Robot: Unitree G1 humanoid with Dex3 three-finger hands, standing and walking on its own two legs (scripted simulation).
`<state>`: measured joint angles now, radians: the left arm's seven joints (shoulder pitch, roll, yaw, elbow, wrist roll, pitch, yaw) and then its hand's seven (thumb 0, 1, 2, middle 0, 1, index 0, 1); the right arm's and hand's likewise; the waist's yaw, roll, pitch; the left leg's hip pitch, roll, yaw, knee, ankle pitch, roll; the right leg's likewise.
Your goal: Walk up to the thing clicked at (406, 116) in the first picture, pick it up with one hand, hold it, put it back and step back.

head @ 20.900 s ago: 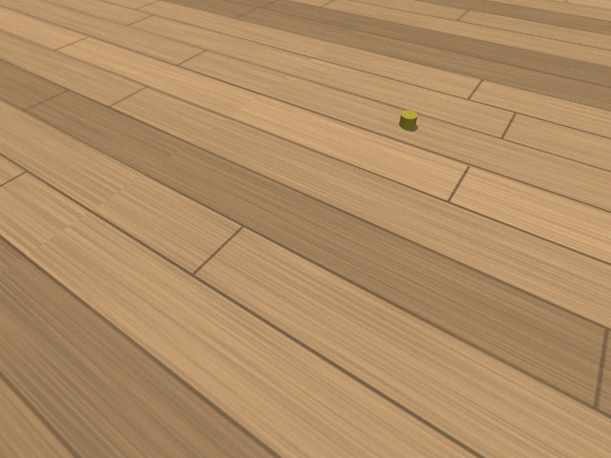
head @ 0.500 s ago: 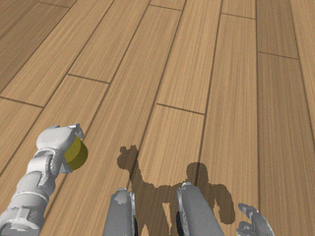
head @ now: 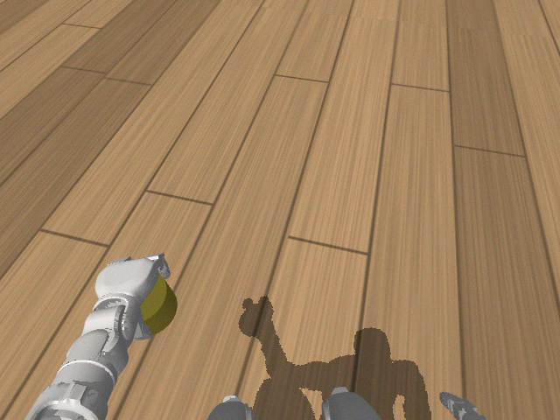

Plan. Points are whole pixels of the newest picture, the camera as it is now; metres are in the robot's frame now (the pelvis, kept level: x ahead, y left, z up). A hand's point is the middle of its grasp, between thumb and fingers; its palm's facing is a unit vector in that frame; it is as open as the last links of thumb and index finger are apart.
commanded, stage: lift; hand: left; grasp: from above
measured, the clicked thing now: (144, 302) +0.35 +0.23 -0.10
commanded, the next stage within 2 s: hold in 0.16 s
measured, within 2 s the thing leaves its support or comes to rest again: neither
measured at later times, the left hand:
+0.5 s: hand (129, 280) +0.35 +0.23 -0.01, palm faces -0.44 -0.07 -0.90, open 11.6 cm
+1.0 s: hand (127, 289) +0.32 +0.22 +0.02, palm faces -0.44 -0.06 -0.90, open 11.6 cm
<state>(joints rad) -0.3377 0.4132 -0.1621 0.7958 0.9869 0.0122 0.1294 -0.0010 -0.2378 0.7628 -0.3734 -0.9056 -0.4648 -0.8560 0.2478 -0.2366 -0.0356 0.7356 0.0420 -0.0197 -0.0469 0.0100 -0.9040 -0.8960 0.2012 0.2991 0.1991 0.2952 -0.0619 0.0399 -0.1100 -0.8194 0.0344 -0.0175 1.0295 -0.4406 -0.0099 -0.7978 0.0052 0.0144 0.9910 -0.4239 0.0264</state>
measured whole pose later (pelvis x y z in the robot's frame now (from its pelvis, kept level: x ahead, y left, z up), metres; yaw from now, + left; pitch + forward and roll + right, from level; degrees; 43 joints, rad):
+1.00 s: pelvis +0.02 +0.00 +0.05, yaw -1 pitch +4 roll +0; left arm -0.24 0.40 -0.21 0.63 0.98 0.03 -0.02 0.00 -0.23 0.76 -0.38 -0.90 -0.47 -0.85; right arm 0.21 -0.25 -0.04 0.69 0.06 0.04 -0.04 0.01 -0.90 -0.89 0.20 0.30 0.20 0.29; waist 0.00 0.05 -0.05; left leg -0.39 0.02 0.02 0.64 -0.31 -0.01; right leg -0.40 -0.01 0.04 0.64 -0.30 0.02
